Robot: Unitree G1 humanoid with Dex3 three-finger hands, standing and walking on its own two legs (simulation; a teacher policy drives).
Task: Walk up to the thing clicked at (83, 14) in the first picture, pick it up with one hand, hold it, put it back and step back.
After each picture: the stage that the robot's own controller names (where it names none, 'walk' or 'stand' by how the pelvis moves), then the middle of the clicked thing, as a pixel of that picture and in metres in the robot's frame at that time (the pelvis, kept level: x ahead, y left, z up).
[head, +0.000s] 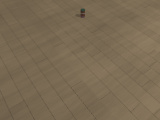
stand; (82, 13) +1.99 -0.10 -0.72
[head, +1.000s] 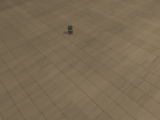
walk; (70, 30) +1.86 +0.20 -0.70
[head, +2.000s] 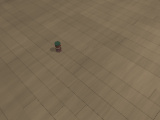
walk; (58, 46) +1.30 +0.31 -0.72
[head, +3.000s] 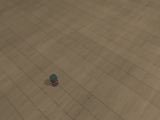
walk; (54, 80) +0.83 +0.27 -0.72
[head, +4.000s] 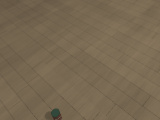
walk; (56, 115) +0.51 +0.25 -0.71
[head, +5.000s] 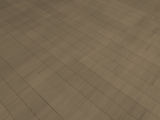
stand; out of the picture +0.41 +0.20 -0.72
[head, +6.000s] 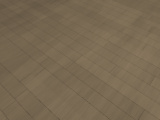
stand; out of the picture +0.39 +0.21 -0.72
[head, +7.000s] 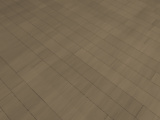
walk; out of the picture +0.37 +0.23 -0.70
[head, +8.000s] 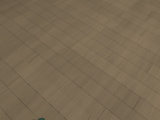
walk; out of the picture +0.37 +0.24 -0.69
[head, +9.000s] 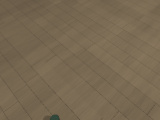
stand; out of the picture +0.40 +0.21 -0.71
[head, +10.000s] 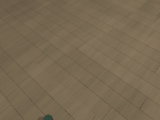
stand; out of the picture +0.42 +0.24 -0.70
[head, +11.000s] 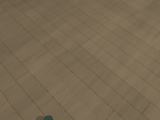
stand; out of the picture +0.36 +0.19 -0.68
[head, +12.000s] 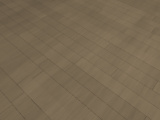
stand; out of the picture +0.31 +0.23 -0.71
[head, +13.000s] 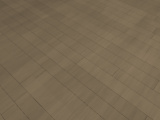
stand; out of the picture +0.33 +0.22 -0.73
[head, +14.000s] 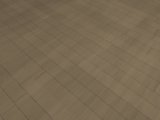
stand; out of the picture +0.32 +0.21 -0.73
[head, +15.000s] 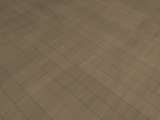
stand; out of the picture +0.31 +0.21 -0.73
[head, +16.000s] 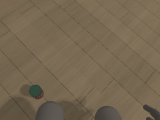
go down; (36, 92) +0.36 +0.23 -0.50
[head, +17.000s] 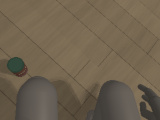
go down; (18, 67) +0.39 +0.28 -0.32
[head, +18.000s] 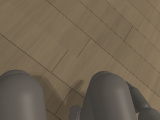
close in; out of the picture +0.36 +0.31 -0.25
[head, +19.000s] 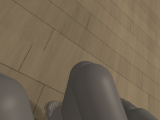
close; out of the picture +0.35 +0.32 -0.21
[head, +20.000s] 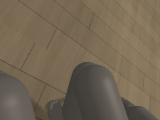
lift; out of the picture +0.35 +0.33 -0.21
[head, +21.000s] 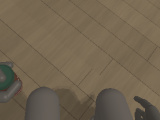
lift; (6, 82) +0.31 +0.24 -0.05
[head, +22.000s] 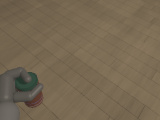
hold; (30, 90) +0.33 +0.17 +0.01
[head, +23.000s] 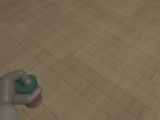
hold; (29, 92) +0.33 +0.17 -0.01
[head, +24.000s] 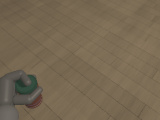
hold; (30, 92) +0.33 +0.17 -0.01
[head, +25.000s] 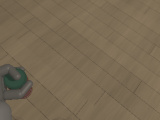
crouch; (19, 84) +0.35 +0.20 -0.06
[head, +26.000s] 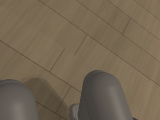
lower; out of the picture +0.41 +0.31 -0.15
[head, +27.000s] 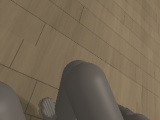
lower; out of the picture +0.37 +0.34 -0.22
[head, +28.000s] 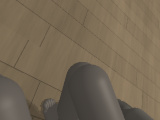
lower; out of the picture +0.36 +0.34 -0.22
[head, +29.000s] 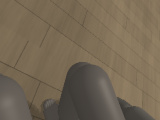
lower; out of the picture +0.36 +0.34 -0.22
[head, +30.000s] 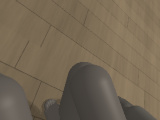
lower; out of the picture +0.35 +0.34 -0.21
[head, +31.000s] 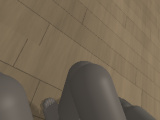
open; out of the picture +0.34 +0.33 -0.21
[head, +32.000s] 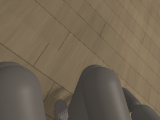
stand; out of the picture +0.36 +0.31 -0.23
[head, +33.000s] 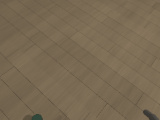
stand; out of the picture +0.35 +0.22 -0.60
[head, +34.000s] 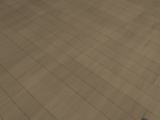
stand; out of the picture +0.35 +0.22 -0.67
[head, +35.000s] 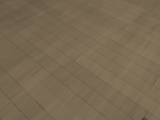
stand; out of the picture +0.33 +0.22 -0.67
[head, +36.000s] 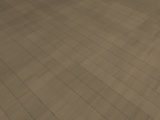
stand; out of the picture +0.35 +0.21 -0.72
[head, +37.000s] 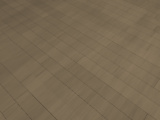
stand; out of the picture +0.32 +0.22 -0.73
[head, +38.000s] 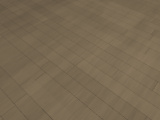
stand; out of the picture +0.33 +0.22 -0.73
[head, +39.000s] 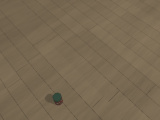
walk; (57, 99) +0.48 +0.17 -0.69
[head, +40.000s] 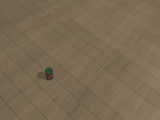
walk; (49, 74) +0.76 +0.18 -0.71
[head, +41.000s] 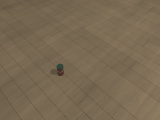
stand; (60, 70) +0.98 +0.20 -0.71
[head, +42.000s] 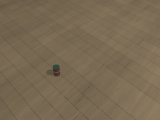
stand; (56, 70) +0.97 +0.21 -0.73
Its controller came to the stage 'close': yes
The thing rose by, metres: 0.71
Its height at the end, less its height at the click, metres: +0.00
